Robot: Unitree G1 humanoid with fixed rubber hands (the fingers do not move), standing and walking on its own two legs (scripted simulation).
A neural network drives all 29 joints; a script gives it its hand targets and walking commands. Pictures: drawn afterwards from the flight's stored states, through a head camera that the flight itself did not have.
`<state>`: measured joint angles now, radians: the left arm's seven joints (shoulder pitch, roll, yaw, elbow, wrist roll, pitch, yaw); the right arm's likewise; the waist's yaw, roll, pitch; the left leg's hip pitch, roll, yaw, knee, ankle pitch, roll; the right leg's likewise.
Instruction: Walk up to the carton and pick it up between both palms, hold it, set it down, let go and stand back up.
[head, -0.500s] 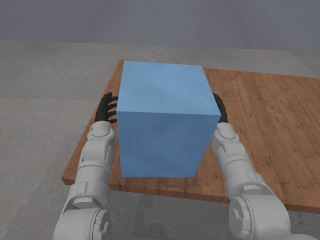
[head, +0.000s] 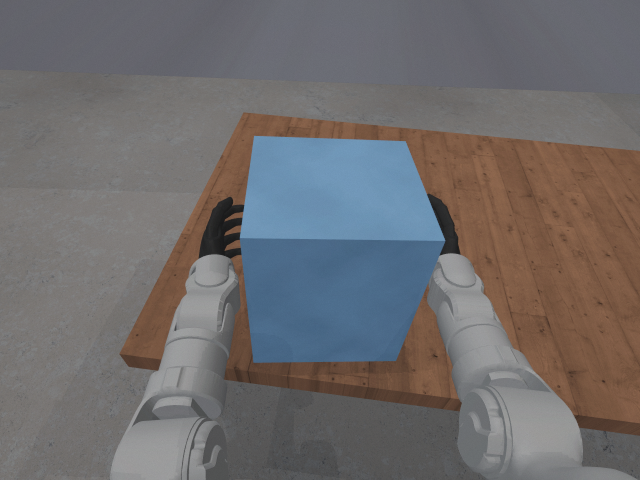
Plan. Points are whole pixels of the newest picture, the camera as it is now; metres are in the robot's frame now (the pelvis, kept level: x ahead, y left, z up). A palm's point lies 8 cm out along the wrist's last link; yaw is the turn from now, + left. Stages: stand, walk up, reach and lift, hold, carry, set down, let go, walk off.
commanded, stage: set down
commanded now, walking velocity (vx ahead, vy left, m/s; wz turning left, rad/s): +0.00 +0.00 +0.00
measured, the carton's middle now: (328, 253) +0.41 +0.00 +0.07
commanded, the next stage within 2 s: none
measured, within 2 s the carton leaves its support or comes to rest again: rests again in 0.84 s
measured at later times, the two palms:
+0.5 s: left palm (221, 267) +0.38 +0.14 +0.07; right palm (442, 258) +0.39 -0.16 +0.08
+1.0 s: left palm (228, 276) +0.38 +0.14 +0.05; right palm (444, 269) +0.39 -0.16 +0.06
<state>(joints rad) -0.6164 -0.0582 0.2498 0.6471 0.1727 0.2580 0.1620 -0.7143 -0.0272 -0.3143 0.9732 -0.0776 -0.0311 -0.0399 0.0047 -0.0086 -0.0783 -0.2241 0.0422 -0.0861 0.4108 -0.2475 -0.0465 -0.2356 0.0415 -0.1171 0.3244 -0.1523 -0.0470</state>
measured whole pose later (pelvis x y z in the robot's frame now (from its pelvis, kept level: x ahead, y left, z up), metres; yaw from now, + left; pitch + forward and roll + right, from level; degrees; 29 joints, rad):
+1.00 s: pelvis +0.00 +0.00 +0.00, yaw -2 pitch +4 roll -1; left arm -0.59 -0.09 0.31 0.80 0.19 0.04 0.16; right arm -0.71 -0.03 -0.39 1.07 -0.17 -0.16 0.00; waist 0.03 -0.01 -0.05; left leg -0.22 0.04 -0.04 0.41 -0.26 -0.05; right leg -0.27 0.04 -0.08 0.37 -0.17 -0.05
